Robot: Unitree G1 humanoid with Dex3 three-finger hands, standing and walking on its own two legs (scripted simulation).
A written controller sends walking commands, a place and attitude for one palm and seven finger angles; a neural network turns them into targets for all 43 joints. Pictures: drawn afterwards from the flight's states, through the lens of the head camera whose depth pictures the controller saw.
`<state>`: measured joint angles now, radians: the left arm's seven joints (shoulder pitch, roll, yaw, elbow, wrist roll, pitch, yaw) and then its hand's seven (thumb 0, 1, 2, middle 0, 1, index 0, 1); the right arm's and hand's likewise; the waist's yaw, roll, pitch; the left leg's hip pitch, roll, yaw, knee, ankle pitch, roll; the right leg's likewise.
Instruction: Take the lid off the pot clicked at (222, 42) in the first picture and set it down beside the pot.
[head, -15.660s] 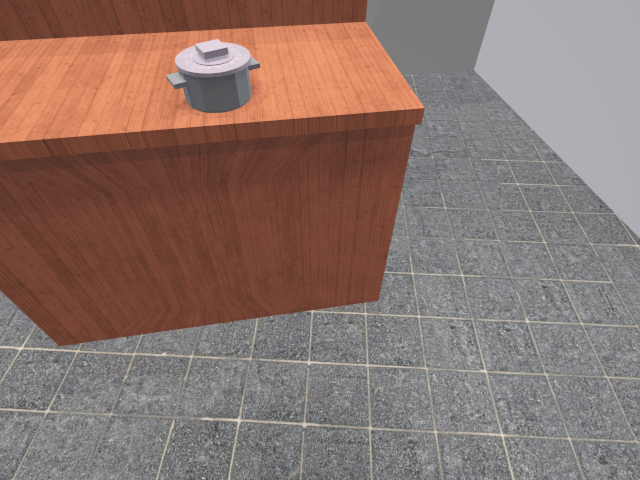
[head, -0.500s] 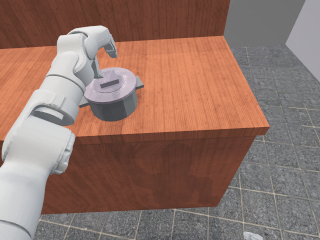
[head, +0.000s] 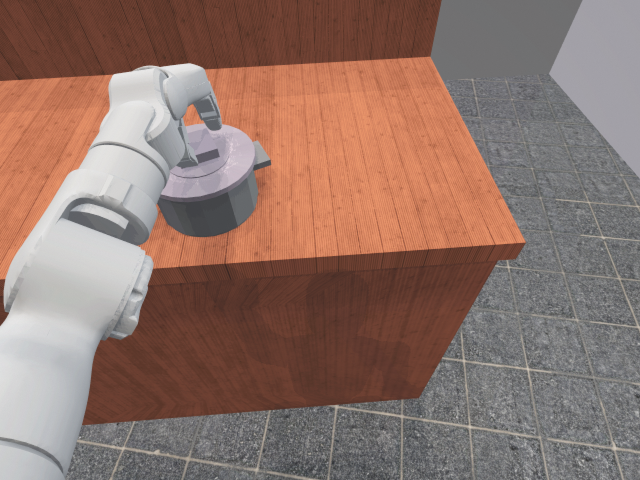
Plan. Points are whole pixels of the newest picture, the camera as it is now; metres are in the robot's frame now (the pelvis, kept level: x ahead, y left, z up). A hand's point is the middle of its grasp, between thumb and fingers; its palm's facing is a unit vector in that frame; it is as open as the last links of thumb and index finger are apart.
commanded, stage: lower the open fingers around the knob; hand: left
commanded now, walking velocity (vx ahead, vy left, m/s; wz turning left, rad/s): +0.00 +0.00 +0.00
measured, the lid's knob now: (194, 147) +0.51 +0.15 +0.15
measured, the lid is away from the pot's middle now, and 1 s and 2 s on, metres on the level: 0.00 0.00 0.00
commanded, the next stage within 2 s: close the fingers and squeeze the knob in 0.48 s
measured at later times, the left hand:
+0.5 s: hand (184, 147) +0.48 +0.15 +0.18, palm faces -0.36 -0.08 -0.93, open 10.3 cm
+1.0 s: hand (182, 146) +0.49 +0.15 +0.17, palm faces -0.38 -0.10 -0.92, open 9.3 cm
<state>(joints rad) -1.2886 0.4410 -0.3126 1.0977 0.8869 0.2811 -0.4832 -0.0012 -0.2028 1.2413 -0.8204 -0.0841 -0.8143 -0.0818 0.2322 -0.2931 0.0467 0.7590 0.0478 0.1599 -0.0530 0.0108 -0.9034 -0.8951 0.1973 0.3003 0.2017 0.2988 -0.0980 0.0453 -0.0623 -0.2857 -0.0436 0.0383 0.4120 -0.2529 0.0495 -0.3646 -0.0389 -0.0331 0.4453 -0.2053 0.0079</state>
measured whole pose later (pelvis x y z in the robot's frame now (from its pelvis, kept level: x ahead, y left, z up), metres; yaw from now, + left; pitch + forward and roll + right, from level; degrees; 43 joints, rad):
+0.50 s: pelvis +0.00 +0.00 +0.00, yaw +0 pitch +7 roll +0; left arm -1.22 0.42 -0.31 1.05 0.88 0.25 -0.44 0.00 -0.20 1.24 -0.79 -0.07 -0.78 -0.07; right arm 0.20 -0.28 0.05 0.74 0.05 0.17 -0.04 0.01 -0.90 -0.90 0.20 0.30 0.20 0.30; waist -0.08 0.05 -0.08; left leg -0.29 -0.05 0.04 0.43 -0.26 0.05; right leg -0.37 -0.04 -0.03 0.45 -0.21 0.01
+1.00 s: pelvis +0.00 +0.00 +0.00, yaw -1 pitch +8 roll +0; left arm -1.25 0.46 -0.28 1.11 0.89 0.24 -0.45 0.00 0.02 0.99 -0.49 -0.86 -0.54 -0.87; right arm 0.24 -0.29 0.05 0.76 0.06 0.17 -0.06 0.01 -0.90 -0.89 0.20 0.30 0.20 0.30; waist -0.10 0.04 -0.07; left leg -0.31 -0.04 0.05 0.44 -0.27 0.05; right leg -0.39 -0.03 -0.02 0.46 -0.21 0.01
